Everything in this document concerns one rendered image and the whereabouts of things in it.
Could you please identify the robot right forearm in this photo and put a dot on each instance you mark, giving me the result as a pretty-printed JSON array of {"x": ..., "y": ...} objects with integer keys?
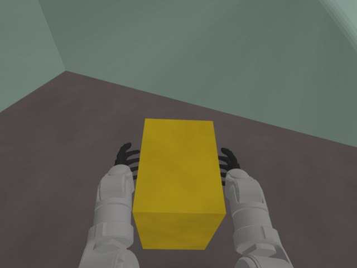
[{"x": 254, "y": 234}]

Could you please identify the left robot upper arm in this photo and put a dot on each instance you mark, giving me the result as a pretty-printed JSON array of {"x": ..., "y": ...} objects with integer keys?
[{"x": 121, "y": 258}]

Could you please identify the robot left forearm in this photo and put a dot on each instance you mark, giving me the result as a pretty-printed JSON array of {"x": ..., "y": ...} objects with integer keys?
[{"x": 112, "y": 229}]

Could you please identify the carton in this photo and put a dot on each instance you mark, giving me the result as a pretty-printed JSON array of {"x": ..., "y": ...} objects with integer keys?
[{"x": 179, "y": 201}]

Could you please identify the left robot hand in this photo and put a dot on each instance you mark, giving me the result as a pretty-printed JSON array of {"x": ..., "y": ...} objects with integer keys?
[{"x": 123, "y": 155}]

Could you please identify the right robot hand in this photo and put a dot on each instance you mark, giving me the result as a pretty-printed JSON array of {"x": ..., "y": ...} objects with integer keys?
[{"x": 231, "y": 160}]

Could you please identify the right robot upper arm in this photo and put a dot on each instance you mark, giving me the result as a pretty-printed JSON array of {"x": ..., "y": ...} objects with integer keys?
[{"x": 251, "y": 261}]

